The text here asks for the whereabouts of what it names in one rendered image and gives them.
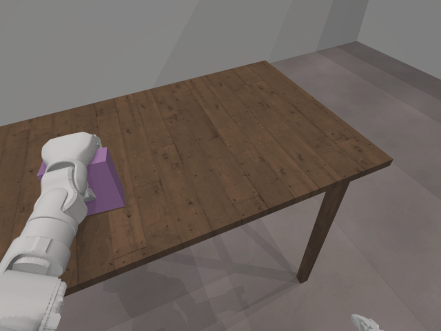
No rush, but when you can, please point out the table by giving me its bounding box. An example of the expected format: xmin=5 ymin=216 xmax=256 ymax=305
xmin=0 ymin=60 xmax=393 ymax=297

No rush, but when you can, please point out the sponge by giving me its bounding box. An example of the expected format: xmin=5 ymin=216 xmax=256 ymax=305
xmin=37 ymin=147 xmax=125 ymax=216

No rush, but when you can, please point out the left robot upper arm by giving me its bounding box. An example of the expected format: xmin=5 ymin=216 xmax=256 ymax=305
xmin=0 ymin=270 xmax=67 ymax=331

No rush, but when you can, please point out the robot left hand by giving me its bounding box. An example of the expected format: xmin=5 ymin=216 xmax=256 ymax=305
xmin=41 ymin=132 xmax=103 ymax=202

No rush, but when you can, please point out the robot right hand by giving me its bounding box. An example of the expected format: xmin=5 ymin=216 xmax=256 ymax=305
xmin=351 ymin=314 xmax=384 ymax=331

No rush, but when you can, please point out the left robot forearm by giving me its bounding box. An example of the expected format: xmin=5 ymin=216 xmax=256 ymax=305
xmin=0 ymin=158 xmax=88 ymax=278

